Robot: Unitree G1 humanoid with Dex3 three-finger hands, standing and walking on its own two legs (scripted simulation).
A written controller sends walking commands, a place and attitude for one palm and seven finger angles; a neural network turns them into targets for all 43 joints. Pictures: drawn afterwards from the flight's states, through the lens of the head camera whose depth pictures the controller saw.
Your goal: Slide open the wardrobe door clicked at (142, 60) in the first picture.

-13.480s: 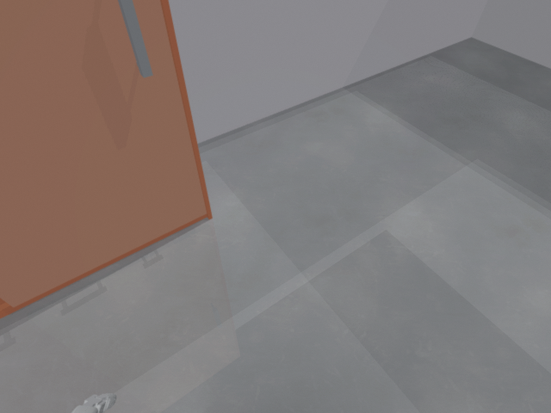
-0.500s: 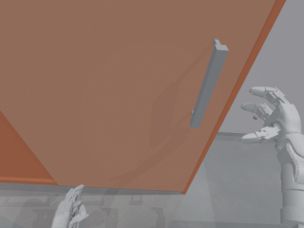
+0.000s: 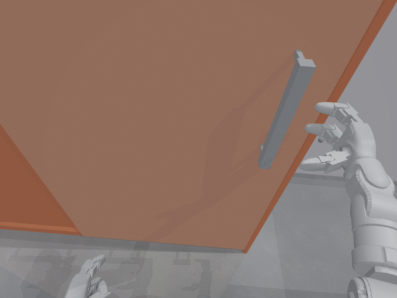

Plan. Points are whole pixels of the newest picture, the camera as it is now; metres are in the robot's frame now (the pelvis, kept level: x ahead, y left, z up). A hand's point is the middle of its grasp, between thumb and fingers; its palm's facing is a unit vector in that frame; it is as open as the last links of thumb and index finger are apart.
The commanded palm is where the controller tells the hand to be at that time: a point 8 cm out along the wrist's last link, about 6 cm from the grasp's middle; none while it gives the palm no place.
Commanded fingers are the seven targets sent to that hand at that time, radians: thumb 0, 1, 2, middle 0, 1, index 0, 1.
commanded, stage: move the hooked fingers beside the handle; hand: right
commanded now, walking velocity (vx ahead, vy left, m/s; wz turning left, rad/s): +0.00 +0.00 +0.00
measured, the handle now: (278, 116) +0.46 -0.13 +0.15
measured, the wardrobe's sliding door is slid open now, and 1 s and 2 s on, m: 0.00 0.00 0.00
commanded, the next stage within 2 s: feel for the door with the fingertips in 0.88 s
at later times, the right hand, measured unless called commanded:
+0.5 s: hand (319, 139) +0.40 -0.20 +0.15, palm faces +0.03 +1.00 -0.02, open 14.0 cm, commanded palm +0.38 -0.24 +0.16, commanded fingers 0.00 0.50 -0.30 0.30 1.20 0.30 1.20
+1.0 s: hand (324, 141) +0.40 -0.20 +0.15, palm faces +0.03 +1.00 -0.01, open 14.0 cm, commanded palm +0.37 -0.25 +0.16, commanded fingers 0.00 0.50 -0.30 0.30 1.20 0.30 1.20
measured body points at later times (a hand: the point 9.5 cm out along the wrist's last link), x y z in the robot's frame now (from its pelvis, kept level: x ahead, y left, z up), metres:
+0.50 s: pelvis +0.00 +0.00 +0.00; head +0.01 +0.02 +0.45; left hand +0.11 +0.26 -0.11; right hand +0.39 -0.25 +0.16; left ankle -0.01 +0.10 -0.74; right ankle -0.02 -0.11 -0.74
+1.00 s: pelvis +0.00 -0.01 +0.00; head +0.01 +0.01 +0.45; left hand +0.13 +0.25 -0.10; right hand +0.39 -0.26 +0.16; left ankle -0.01 +0.09 -0.74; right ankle -0.02 -0.11 -0.74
